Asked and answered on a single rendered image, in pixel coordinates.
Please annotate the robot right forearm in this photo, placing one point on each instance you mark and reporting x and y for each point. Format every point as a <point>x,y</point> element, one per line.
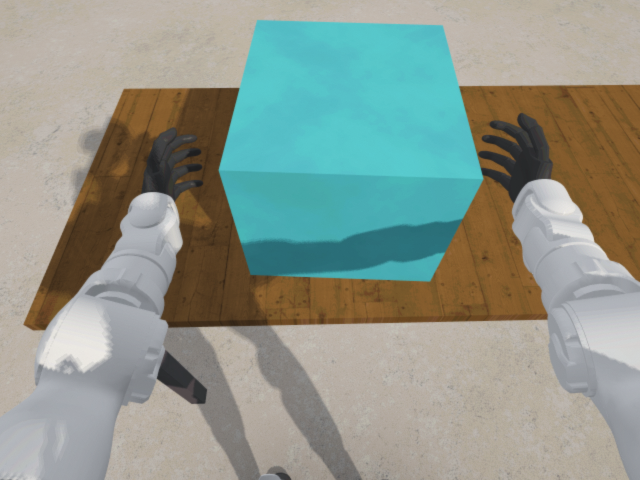
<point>559,250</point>

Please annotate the table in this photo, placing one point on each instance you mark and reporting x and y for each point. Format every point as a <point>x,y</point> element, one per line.
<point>593,133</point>

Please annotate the right robot hand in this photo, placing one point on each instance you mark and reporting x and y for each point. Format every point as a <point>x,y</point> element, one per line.
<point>532,160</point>

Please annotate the left robot hand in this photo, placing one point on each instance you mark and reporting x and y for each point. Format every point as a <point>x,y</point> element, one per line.
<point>160,175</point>

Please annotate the robot left upper arm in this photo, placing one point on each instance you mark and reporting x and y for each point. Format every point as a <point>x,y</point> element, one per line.
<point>104,355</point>

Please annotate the robot right upper arm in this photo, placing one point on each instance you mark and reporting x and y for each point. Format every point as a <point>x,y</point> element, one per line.
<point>594,348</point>

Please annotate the carton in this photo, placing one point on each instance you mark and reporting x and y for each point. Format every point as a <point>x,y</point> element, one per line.
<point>349,153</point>

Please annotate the robot left forearm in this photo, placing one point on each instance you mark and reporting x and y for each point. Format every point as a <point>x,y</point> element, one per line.
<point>139,270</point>

